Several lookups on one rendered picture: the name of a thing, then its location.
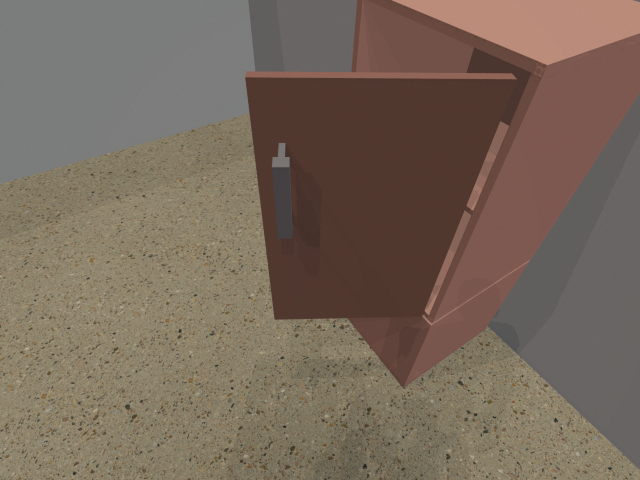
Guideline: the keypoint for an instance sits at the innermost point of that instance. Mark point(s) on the handle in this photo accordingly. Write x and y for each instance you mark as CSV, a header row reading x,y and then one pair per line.
x,y
282,193

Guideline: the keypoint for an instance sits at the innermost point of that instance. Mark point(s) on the cupboard door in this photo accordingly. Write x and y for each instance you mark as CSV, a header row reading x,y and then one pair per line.
x,y
382,166

